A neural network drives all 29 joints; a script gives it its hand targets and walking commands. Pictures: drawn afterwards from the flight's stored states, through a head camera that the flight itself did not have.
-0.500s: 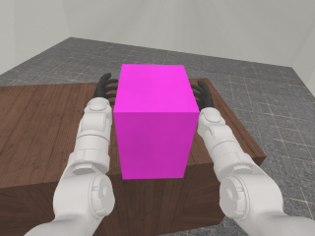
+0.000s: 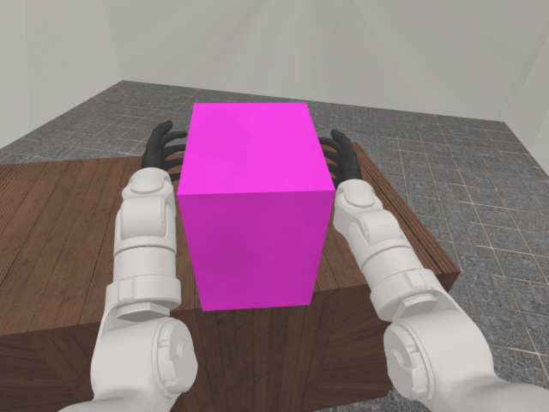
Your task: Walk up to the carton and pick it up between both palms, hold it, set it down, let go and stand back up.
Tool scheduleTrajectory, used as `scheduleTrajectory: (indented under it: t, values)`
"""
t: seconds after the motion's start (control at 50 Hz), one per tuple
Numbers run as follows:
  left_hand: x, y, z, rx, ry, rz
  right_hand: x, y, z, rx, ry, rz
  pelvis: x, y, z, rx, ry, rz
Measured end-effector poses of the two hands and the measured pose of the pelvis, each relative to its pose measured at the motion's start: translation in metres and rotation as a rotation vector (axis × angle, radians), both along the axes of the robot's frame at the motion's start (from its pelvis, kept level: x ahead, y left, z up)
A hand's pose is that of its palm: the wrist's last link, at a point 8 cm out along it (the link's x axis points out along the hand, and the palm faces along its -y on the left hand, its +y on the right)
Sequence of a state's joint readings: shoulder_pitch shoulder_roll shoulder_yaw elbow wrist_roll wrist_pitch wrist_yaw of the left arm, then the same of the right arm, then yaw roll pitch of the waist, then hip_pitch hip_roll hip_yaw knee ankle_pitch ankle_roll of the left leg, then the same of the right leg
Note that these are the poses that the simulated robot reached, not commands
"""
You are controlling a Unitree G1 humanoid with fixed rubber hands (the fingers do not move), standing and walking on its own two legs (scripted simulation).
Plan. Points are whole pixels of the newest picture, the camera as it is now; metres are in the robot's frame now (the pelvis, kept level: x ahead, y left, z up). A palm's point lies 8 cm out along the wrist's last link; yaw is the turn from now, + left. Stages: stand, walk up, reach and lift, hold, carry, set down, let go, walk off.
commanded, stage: reach and lift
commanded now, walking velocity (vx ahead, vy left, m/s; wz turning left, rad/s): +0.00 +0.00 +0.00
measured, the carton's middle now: (254, 207) +0.43 +0.03 +0.13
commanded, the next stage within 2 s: hold in 1.38 s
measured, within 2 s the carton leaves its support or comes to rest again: neither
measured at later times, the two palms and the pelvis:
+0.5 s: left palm (170, 158) +0.39 +0.14 +0.25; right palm (372, 163) +0.38 -0.14 +0.24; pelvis -0.01 +0.01 +0.00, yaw -2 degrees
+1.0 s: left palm (168, 154) +0.38 +0.14 +0.25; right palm (373, 158) +0.38 -0.14 +0.24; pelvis +0.01 +0.00 +0.00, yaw +0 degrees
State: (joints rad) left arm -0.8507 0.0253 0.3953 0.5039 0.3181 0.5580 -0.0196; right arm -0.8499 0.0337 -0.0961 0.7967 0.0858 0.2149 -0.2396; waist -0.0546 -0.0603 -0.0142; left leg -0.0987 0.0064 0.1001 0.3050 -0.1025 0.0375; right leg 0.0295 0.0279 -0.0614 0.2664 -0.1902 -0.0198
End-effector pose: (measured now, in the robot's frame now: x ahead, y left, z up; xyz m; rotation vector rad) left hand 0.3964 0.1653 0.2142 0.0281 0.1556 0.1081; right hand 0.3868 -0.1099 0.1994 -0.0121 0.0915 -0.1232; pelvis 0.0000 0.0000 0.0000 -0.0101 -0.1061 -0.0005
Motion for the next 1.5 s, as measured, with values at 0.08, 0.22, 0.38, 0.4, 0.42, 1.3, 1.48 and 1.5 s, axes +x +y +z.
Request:
scheduleTrajectory:
  t: [0.08,0.22,0.38,0.4,0.42,1.3,1.48,1.5]
  values:
    - [-0.007,0.007,0.001,-0.003,0.013,0.002,-0.006,0.007,0.006,-0.016,0.014,0.002,-0.005,0.005,-0.001,-0.005,-0.015,0.007]
    - [-0.014,0.003,0.012,0.021,0.005,0.004,-0.013,0.003,0.021,-0.012,0.007,-0.002,-0.014,0.014,-0.001,-0.012,-0.006,0.005]
    - [-0.012,-0.02,0.027,0.068,0.037,-0.01,-0.015,-0.019,0.031,-0.005,0.039,-0.016,-0.019,0.018,-0.001,-0.008,-0.002,-0.027]
    - [-0.012,-0.022,0.027,0.066,0.041,-0.011,-0.015,-0.021,0.03,-0.004,0.043,-0.017,-0.018,0.017,-0.001,-0.007,0.002,-0.028]
    - [-0.011,-0.024,0.028,0.062,0.044,-0.01,-0.014,-0.023,0.031,-0.006,0.046,-0.017,-0.018,0.016,0.0,-0.006,0.007,-0.029]
    - [-0.033,-0.002,0.057,0.018,0.005,0.031,-0.017,-0.003,0.081,0.013,0.012,0.034,-0.01,-0.002,-0.001,-0.008,-0.011,-0.004]
    - [-0.018,-0.033,0.057,0.059,0.027,-0.01,-0.013,-0.033,0.075,0.011,0.038,-0.009,-0.015,0.0,-0.001,-0.005,0.041,-0.018]
    - [-0.017,-0.035,0.06,0.053,0.017,-0.012,-0.013,-0.035,0.078,0.002,0.028,-0.011,-0.013,-0.001,-0.001,-0.004,0.044,-0.022]
